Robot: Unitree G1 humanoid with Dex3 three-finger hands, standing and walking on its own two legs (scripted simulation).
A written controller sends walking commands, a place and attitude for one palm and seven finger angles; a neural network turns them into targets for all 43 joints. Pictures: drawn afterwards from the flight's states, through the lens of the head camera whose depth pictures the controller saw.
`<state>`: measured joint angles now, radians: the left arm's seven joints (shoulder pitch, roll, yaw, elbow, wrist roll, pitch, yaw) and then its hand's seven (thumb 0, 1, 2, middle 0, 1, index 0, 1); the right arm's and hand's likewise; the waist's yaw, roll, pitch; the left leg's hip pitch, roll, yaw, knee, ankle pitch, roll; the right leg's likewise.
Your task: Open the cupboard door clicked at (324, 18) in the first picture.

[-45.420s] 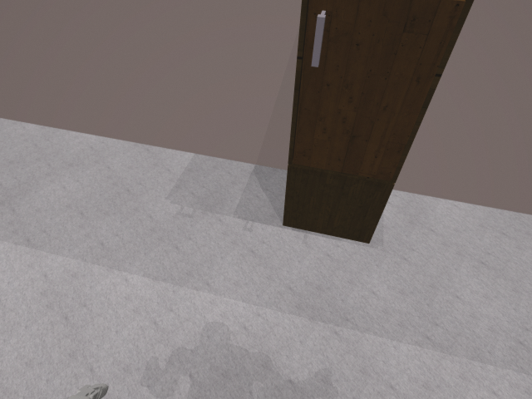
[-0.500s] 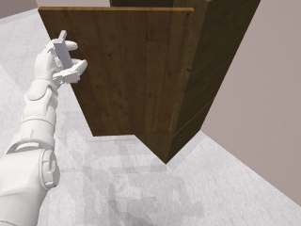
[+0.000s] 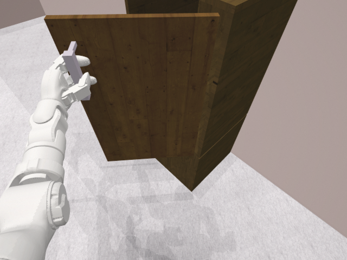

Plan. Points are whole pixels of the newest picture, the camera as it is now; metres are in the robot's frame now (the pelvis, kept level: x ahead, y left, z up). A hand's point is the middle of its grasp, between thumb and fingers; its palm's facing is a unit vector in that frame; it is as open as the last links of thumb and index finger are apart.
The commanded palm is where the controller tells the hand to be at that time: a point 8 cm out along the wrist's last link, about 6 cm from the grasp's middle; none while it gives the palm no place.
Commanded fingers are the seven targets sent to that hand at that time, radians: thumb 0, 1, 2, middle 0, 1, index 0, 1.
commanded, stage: pull the door open along its arc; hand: left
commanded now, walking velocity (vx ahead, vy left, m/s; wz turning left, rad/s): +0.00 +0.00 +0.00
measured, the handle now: (79, 72) +0.52 +0.21 +0.15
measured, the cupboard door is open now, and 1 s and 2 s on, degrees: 50 95 93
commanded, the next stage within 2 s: open thumb and fingers to let go in 0.88 s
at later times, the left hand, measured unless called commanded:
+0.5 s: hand (109, 139) +0.32 +0.11 +0.16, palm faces +0.20 -0.97 +0.12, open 6.3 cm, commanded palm +0.26 +0.19 +0.15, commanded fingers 0.00 0.90 0.90 -0.40 -1.35 -0.40 -1.35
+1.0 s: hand (152, 166) +0.26 +0.03 +0.16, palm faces +0.39 -0.92 +0.01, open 6.4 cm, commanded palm +0.22 +0.08 +0.15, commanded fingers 0.00 0.76 0.84 -0.39 -1.34 -0.39 -1.34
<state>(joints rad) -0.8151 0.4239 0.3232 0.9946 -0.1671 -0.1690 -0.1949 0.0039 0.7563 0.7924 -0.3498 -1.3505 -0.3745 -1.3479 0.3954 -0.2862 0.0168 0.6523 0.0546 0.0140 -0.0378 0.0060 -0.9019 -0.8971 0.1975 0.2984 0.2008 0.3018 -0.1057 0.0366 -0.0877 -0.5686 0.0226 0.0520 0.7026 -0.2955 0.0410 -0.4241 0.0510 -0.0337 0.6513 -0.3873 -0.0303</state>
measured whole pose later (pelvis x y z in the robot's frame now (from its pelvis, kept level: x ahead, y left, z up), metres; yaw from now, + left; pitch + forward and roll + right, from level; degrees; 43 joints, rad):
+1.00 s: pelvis +0.01 -0.06 +0.01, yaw +3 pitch -4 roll +1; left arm 0.22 -0.06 -0.24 -0.38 0.00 0.27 0.50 0.01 0.67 0.76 -0.33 -1.31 -0.31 -1.32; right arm 0.17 -0.22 0.03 0.62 -0.01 0.12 0.01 0.01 -0.90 -0.90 0.19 0.30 0.20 0.30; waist 0.01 0.07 -0.04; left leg -0.24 0.02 -0.02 0.56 -0.26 -0.01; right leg -0.09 0.07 -0.09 0.54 -0.39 -0.10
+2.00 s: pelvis -0.02 -0.02 +0.01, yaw +2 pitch -5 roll +0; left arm 0.07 -0.01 -0.27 -0.23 0.01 0.20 0.31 -0.02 -0.50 0.30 -0.25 -0.48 -0.25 -0.44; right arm 0.12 -0.18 0.05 0.60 0.00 0.12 0.00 0.01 -0.90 -0.90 0.20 0.30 0.20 0.30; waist 0.03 0.04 0.00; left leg -0.24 -0.02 -0.03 0.58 -0.24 0.01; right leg -0.11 0.03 -0.06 0.56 -0.37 -0.05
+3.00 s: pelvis +0.00 -0.02 +0.01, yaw +1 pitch -3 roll +0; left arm 0.55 0.18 -0.05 -0.58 -0.17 0.12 -0.04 -0.02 -0.50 0.30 -0.16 -0.31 -0.15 -0.30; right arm 0.21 -0.23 0.07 0.47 0.04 0.00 -0.03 0.01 -0.90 -0.90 0.20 0.30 0.20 0.30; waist 0.04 0.06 -0.05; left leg -0.29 0.00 -0.02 0.61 -0.28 0.01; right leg -0.14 0.05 -0.04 0.58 -0.38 -0.05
